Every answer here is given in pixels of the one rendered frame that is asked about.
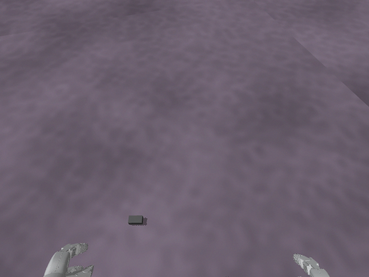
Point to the small box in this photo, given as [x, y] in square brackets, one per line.
[135, 219]

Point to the right robot hand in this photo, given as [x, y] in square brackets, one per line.
[310, 266]

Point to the left robot hand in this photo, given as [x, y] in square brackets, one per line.
[60, 262]

